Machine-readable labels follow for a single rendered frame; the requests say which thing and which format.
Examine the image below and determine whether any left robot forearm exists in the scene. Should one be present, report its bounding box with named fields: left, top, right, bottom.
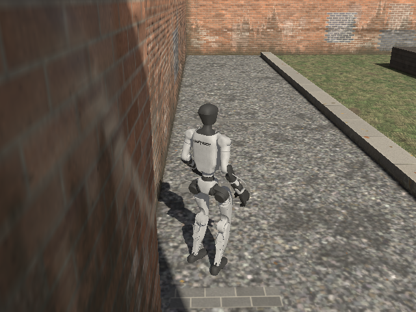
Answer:
left=181, top=158, right=196, bottom=170

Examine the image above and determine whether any robot right upper arm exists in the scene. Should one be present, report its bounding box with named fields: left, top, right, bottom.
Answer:
left=217, top=134, right=231, bottom=174

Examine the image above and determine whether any robot foot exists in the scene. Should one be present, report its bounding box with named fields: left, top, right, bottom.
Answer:
left=188, top=248, right=208, bottom=263
left=211, top=257, right=228, bottom=275

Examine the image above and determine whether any right robot forearm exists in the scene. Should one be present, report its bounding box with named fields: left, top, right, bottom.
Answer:
left=225, top=164, right=244, bottom=194

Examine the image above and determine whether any left robot foot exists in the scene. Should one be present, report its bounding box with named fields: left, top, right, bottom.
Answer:
left=188, top=248, right=208, bottom=263

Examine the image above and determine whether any right robot foot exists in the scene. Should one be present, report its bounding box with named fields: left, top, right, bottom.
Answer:
left=211, top=257, right=228, bottom=275

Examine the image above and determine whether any robot right hand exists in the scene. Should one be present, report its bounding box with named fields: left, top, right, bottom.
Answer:
left=234, top=190, right=250, bottom=207

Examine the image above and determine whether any robot left upper arm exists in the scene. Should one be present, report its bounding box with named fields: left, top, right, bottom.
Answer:
left=181, top=129, right=197, bottom=161

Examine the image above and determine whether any robot left hand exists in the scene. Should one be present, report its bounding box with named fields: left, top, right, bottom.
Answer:
left=192, top=168, right=202, bottom=176

